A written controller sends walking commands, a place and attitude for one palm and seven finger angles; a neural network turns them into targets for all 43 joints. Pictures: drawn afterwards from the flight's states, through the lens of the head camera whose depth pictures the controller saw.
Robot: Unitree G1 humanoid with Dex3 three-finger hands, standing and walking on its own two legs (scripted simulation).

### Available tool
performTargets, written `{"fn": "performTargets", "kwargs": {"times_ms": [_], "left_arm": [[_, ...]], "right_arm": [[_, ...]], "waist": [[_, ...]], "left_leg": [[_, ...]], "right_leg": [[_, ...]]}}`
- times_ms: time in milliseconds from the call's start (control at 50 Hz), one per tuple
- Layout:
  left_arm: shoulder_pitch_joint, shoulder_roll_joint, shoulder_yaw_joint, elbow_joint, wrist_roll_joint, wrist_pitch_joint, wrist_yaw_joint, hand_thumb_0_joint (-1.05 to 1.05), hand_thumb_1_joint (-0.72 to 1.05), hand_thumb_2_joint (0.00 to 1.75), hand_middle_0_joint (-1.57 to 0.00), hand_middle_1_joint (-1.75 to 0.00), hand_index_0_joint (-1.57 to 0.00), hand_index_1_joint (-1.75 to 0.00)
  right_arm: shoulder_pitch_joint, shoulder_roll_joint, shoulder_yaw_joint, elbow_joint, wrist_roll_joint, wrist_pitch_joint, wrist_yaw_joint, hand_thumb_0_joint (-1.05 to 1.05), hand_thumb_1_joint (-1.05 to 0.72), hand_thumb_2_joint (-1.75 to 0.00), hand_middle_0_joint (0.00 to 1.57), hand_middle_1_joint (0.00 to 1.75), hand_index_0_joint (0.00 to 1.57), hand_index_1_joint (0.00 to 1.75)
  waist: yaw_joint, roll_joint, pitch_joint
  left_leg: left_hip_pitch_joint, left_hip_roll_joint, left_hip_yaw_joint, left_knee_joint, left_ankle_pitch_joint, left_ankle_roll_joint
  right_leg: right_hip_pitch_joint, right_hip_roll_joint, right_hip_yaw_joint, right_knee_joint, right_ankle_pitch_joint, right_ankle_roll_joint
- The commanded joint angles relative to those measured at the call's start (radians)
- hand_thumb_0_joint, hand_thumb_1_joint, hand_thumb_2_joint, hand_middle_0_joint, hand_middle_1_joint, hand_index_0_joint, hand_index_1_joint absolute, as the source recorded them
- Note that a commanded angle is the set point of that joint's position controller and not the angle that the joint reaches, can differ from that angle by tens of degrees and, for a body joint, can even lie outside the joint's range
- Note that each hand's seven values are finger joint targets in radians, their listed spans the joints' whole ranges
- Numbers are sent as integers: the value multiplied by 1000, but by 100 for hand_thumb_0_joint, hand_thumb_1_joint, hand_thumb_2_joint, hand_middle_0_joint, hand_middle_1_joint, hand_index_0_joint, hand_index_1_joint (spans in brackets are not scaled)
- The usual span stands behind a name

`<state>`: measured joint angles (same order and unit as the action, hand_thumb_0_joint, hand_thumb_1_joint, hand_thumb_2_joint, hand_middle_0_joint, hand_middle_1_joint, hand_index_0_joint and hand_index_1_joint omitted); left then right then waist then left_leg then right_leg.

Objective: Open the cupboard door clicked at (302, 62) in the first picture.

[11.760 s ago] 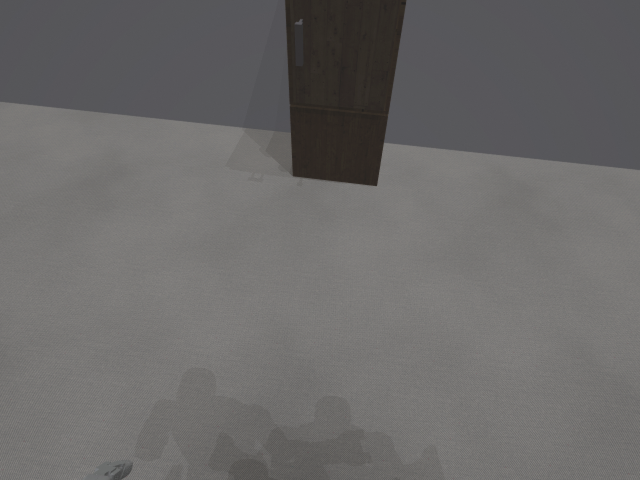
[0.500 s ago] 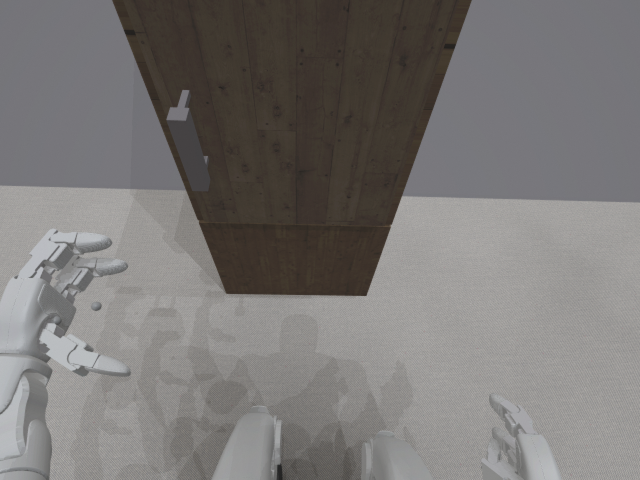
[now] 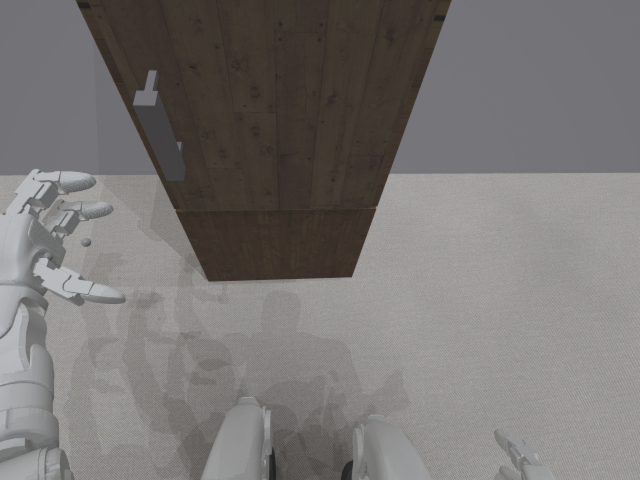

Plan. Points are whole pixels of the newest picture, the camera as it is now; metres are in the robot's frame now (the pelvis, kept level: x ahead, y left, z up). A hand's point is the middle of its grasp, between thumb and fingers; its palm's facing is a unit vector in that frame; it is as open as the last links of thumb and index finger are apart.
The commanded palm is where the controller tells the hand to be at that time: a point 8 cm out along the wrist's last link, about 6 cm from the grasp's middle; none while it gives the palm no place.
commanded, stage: move the hooked fingers beside the handle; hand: left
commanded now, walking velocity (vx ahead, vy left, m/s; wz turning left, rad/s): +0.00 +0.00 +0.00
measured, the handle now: (164, 128) +0.57 +0.24 +0.03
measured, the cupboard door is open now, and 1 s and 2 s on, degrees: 0 0 0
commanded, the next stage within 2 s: slide the fingers in behind the handle in 1.78 s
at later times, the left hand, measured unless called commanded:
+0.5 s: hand (107, 195) +0.44 +0.28 +0.04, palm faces +0.08 -1.00 -0.02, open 14.0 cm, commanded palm +0.42 +0.33 +0.04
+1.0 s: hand (115, 151) +0.51 +0.29 +0.04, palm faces +0.10 -1.00 -0.02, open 14.0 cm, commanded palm +0.50 +0.32 +0.03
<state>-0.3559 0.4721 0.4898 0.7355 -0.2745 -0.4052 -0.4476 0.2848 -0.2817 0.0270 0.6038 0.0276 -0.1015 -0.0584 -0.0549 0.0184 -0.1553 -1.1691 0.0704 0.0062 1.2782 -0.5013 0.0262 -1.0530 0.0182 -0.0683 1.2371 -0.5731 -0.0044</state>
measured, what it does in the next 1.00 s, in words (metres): stands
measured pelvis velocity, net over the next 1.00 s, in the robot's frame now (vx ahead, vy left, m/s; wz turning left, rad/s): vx -0.01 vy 0.00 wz -0.04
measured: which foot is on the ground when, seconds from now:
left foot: down 0.00-1.00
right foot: down 0.00-1.00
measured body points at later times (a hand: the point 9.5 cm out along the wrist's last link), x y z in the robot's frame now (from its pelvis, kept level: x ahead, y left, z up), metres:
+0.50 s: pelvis -0.01 +0.00 -0.01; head +0.13 +0.03 +0.41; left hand +0.43 +0.34 +0.04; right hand +0.07 -0.27 -0.12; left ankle +0.05 +0.10 -0.62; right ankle +0.01 -0.12 -0.62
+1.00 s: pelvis -0.01 +0.00 -0.03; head +0.17 +0.04 +0.38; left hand +0.50 +0.35 +0.04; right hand +0.01 -0.28 -0.13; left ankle +0.05 +0.10 -0.62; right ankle +0.01 -0.12 -0.62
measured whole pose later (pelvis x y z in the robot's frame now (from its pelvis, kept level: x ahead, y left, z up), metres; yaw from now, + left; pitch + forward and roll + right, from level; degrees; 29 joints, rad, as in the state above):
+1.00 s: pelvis -0.01 +0.00 -0.03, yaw -2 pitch +30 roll -6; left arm -0.94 0.79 0.59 1.21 -0.09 -0.39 -0.44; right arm 0.31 -0.30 0.08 0.62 0.00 0.03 -0.04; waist -0.19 0.03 -0.13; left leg -1.41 0.10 -0.02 1.40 -0.51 0.03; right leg -1.28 0.04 -0.09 1.33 -0.57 0.00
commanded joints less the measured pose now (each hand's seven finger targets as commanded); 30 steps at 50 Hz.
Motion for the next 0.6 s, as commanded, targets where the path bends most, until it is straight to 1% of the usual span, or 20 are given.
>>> {"fn": "performTargets", "kwargs": {"times_ms": [0, 20, 40, 60, 120, 140, 160, 180, 200, 220, 260, 300, 320, 340, 400, 440, 500, 540, 560, 580], "left_arm": [[-345, 260, 27, -183, -3, -89, -12, 0, -50, 30, -30, -120, -30, -120], [-355, 264, 29, -182, -6, -92, -17, 0, -50, 30, -30, -120, -30, -120], [-356, 275, 37, -181, -2, -92, -17, 0, -50, 30, -30, -120, -30, -120], [-333, 270, 39, -159, 0, -84, -16, 0, -50, 30, -30, -120, -30, -120], [-360, 335, 95, -92, 5, -72, -3, 0, -50, 30, -30, -120, -30, -120], [-370, 326, 86, -83, 13, -70, 2, 0, -50, 30, -30, -120, -30, -120], [-380, 319, 82, -65, 16, -66, 8, 0, -50, 30, -30, -120, -30, -120], [-414, 327, 79, -60, 24, -70, 14, 0, -50, 30, -30, -120, -30, -120], [-430, 344, 91, -50, 32, -74, 21, 0, -50, 30, -30, -120, -30, -120], [-456, 352, 91, -51, 34, -85, 24, 0, -50, 30, -30, -120, -30, -120], [-491, 357, 88, -33, 46, -100, 26, 0, -50, 30, -30, -120, -30, -120], [-544, 337, 55, -3, 57, -111, 21, 0, -50, 30, -30, -120, -30, -120], [-569, 337, 53, 13, 56, -116, 16, 0, -50, 30, -30, -120, -30, -120], [-597, 352, 51, 33, 65, -117, 12, 0, -50, 30, -30, -120, -30, -120], [-633, 377, 58, 106, 71, -102, 1, 0, -50, 30, -30, -120, -30, -120], [-664, 422, 79, 137, 78, -95, -4, 0, -50, 30, -30, -120, -30, -120], [-690, 485, 114, 145, 88, -92, -1, 0, -50, 30, -30, -120, -30, -120], [-739, 504, 118, 121, 99, -105, 7, 0, -50, 30, -30, -120, -30, -120], [-745, 495, 108, 124, 105, -107, 9, 0, -50, 30, -30, -120, -30, -120], [-752, 504, 117, 131, 102, -107, 13, 0, -50, 30, -30, -120, -30, -120]], "right_arm": [[74, -177, -78, -79, -5, -27, -11, 0, -90, -90, 20, 30, 20, 30], [80, -180, -80, -77, -6, -26, -11, 0, -90, -90, 20, 30, 20, 30], [86, -183, -82, -72, -6, -22, -11, 0, -90, -90, 20, 30, 20, 30], [87, -181, -83, -71, -6, -17, -8, 0, -90, -90, 20, 30, 20, 30], [97, -186, -79, -63, -8, -2, -9, 0, -90, -90, 20, 30, 20, 30], [92, -183, -78, -65, -7, 4, -7, 0, -90, -90, 20, 30, 20, 30], [94, -180, -76, -68, -8, 9, -5, 0, -90, -90, 20, 30, 20, 30], [93, -181, -74, -68, -9, 12, -4, 0, -90, -90, 20, 30, 20, 30], [98, -183, -75, -67, -10, 15, -3, 0, -90, -90, 20, 30, 20, 30], [102, -182, -73, -67, -12, 18, -3, 0, -90, -90, 20, 30, 20, 30], [109, -185, -75, -59, -16, 24, -1, 0, -90, -90, 20, 30, 20, 30], [111, -183, -71, -53, -17, 30, 2, 0, -90, -90, 20, 30, 20, 30], [119, -185, -71, -49, -18, 33, 1, 0, -90, -90, 20, 30, 20, 30], [119, -190, -70, -43, -18, 36, 0, 0, -90, -90, 20, 30, 20, 30], [131, -197, -68, -35, -18, 47, -3, 0, -90, -90, 20, 30, 20, 30], [138, -203, -64, -35, -18, 55, -6, 0, -90, -90, 20, 30, 20, 30], [144, -204, -59, -38, -21, 65, -4, 0, -90, -90, 20, 30, 20, 30], [153, -205, -58, -32, -26, 71, 0, 0, -90, -90, 20, 30, 20, 30], [154, -204, -59, -31, -27, 74, 2, 0, -90, -90, 20, 30, 20, 30], [156, -204, -58, -28, -28, 77, 3, 0, -90, -90, 20, 30, 20, 30]], "waist": [[-7, 138, -416], [-9, 144, -432], [-2, 142, -463], [2, 151, -461], [2, 93, -433], [2, 111, -425], [-2, 95, -410], [-5, 111, -404], [-7, 107, -406], [-9, 128, -408], [-17, 134, -432], [-35, 145, -408], [-44, 133, -410], [-44, 153, -412], [-56, 123, -421], [-57, 114, -439], [-45, 144, -469], [-50, 184, -512], [-55, 199, -514], [-59, 189, -506]], "left_leg": [[470, -25, -77, -167, 284, -6], [488, -23, -82, -163, 315, -6], [511, -21, -85, -161, 344, -9], [513, -22, -85, -164, 346, -11], [450, -23, -81, -153, 332, -4], [446, -24, -76, -156, 323, -6], [429, -25, -73, -158, 305, -3], [420, -24, -72, -158, 293, -4], [423, -24, -75, -156, 294, -4], [433, -21, -79, -151, 305, -5], [444, -20, -77, -142, 304, -5], [441, -19, -83, -143, 277, -4], [445, -18, -87, -136, 276, -2], [440, -17, -89, -135, 262, -4], [405, -20, -87, -120, 249, 4], [383, -19, -85, -105, 253, 7], [373, -19, -80, -93, 275, 8], [420, -15, -93, -84, 327, 4], [434, -13, -96, -83, 329, 2], [424, -11, -94, -79, 326, 5]], "right_leg": [[29, 29, 21, -157, 230, -29], [23, 31, 18, -150, 244, -31], [24, 29, 17, -147, 261, -30], [20, 28, 15, -151, 258, -29], [39, 32, 15, -144, 264, -27], [31, 29, 18, -147, 259, -25], [36, 29, 18, -150, 253, -22], [32, 28, 17, -149, 244, -23], [26, 29, 16, -146, 241, -24], [11, 33, 16, -138, 243, -28], [1, 31, 20, -137, 242, -25], [-27, 32, 18, -139, 219, -25], [-37, 35, 16, -136, 217, -27], [-50, 32, 17, -133, 205, -26], [-46, 30, 21, -133, 203, -22], [-43, 31, 26, -126, 208, -21], [-22, 33, 31, -119, 224, -22], [-52, 35, 23, -101, 247, -26], [-70, 36, 22, -100, 242, -25], [-64, 37, 24, -104, 244, -23]]}}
